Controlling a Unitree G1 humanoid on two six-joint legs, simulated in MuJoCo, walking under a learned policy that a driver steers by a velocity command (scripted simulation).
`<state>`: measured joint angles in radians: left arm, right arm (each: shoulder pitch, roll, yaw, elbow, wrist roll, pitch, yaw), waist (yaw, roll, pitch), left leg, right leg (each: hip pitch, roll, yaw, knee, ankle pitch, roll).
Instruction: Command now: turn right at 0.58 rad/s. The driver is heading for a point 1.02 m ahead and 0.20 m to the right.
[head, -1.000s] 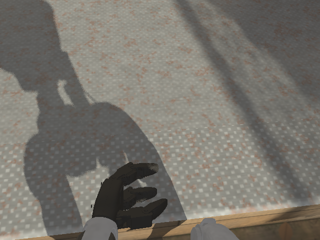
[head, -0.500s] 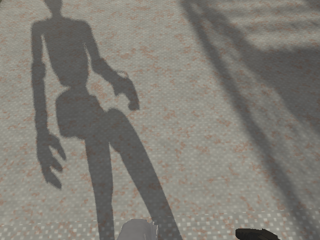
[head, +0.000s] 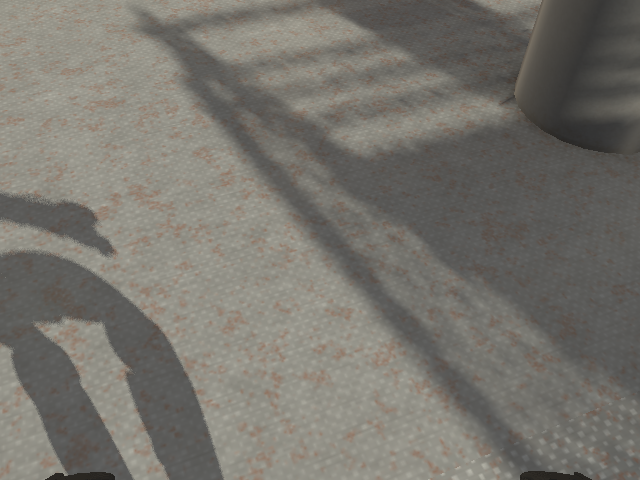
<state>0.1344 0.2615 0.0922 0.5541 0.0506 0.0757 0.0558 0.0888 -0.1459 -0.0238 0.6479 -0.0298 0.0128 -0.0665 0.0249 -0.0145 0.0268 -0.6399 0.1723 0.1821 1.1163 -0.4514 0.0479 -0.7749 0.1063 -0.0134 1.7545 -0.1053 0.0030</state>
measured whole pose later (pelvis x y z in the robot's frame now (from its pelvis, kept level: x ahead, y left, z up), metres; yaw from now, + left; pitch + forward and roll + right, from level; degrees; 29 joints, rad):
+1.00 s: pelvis +0.30 -0.18 -0.02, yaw -22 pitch +1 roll +2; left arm 0.38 0.18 0.07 0.80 0.03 -0.11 -0.05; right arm 0.18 -0.20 -0.05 0.72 -0.01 0.00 -0.01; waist -0.02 0.02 -0.03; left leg -0.67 -0.04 0.18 1.21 -0.57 0.14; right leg -0.43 0.07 0.14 1.59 -0.10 -0.12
